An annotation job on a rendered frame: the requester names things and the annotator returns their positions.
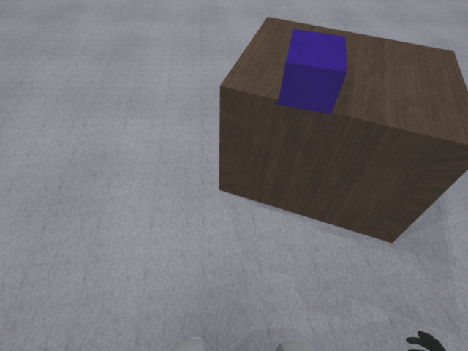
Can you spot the carton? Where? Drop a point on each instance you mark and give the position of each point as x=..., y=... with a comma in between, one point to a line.
x=314, y=72

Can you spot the pedestal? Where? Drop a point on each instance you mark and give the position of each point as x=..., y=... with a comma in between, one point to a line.
x=396, y=140

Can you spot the right robot hand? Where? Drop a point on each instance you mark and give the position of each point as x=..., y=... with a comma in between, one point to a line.
x=426, y=340

